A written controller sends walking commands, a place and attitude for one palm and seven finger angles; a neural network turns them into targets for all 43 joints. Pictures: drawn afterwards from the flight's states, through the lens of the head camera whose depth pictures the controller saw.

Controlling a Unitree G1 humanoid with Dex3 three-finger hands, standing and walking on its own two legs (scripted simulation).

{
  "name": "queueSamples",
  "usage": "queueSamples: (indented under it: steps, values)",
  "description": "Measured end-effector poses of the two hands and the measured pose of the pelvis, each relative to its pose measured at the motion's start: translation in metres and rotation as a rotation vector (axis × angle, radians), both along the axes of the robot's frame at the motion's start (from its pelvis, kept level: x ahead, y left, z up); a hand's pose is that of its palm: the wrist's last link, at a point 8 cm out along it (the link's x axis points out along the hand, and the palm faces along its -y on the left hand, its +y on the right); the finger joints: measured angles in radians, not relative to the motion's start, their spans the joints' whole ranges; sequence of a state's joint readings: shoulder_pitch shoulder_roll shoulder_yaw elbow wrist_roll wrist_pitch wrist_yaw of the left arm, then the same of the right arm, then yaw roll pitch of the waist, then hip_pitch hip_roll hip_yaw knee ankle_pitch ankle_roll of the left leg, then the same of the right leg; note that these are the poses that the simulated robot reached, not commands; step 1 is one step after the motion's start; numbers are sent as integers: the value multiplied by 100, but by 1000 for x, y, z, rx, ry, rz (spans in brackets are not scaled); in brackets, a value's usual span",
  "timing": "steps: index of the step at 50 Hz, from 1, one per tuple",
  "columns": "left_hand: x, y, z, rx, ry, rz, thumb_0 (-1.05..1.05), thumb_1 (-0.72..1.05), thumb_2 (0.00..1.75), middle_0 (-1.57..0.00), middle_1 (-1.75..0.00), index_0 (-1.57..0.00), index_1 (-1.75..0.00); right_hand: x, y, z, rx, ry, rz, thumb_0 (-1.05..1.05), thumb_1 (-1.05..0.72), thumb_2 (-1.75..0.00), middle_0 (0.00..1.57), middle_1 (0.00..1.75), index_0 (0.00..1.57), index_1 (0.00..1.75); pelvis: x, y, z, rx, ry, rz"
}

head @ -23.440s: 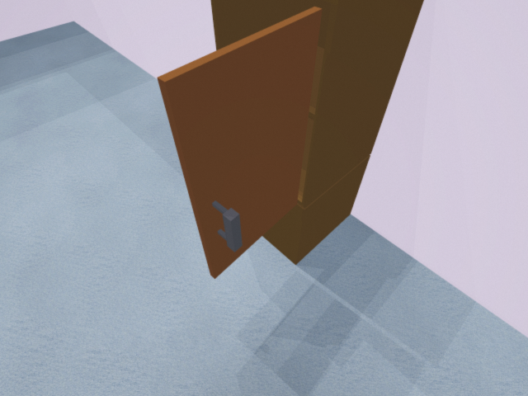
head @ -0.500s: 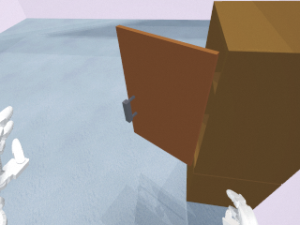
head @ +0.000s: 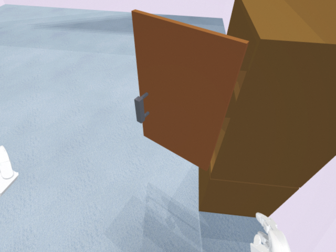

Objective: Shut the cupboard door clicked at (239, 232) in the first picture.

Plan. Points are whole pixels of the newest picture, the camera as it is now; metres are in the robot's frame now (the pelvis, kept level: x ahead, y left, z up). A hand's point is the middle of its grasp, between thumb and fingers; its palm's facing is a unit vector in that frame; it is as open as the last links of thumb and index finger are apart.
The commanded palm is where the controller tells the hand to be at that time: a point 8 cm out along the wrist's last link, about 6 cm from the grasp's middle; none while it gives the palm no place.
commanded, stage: step back with the hand held close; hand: left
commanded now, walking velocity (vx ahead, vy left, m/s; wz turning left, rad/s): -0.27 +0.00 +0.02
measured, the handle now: (143, 107) +0.67 +0.15 -0.09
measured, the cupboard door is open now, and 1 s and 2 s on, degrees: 62 62 62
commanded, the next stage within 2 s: stop stepping back and stand still in 1.22 s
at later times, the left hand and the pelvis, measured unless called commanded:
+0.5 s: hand out of the picture +0.15 +0.27 +0.18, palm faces +0.51 -0.70 -0.50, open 7.4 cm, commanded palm +0.09 +0.30 +0.19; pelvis -0.04 -0.01 -0.01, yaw +2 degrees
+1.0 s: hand out of the picture +0.07 +0.29 +0.18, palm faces +0.57 -0.69 -0.45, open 7.4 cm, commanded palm +0.01 +0.30 +0.19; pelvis -0.10 -0.02 +0.00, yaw +6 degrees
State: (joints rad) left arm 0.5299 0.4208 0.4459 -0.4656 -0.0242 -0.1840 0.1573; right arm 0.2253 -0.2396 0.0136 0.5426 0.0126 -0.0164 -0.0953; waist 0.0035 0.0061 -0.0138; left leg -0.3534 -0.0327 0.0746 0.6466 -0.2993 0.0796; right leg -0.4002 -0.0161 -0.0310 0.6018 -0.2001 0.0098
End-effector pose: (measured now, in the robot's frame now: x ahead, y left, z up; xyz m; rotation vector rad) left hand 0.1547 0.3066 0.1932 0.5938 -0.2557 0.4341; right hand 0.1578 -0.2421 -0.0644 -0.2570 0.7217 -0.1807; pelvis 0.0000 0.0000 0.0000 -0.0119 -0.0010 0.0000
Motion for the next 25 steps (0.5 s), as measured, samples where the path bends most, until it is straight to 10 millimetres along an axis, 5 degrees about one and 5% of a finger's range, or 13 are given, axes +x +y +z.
queueSamples:
  steps: [17, 25]
  values:
    - [-29, -8, 1, 26, -103, -43, 1, 89, 90, -21, -30, -22, -31, -50, -5, -12, -23, 51, 17, 1, -90, -90, 20, 30, 21, 30, -36, -2, -10, -2, 0, 16]
    - [-46, 0, 5, 87, -94, -6, 1, 88, 90, -21, -31, -22, -31, -57, -6, -17, -21, 47, 14, 1, -90, -90, 20, 30, 21, 30, -43, -6, -12, -25, 2, 35]
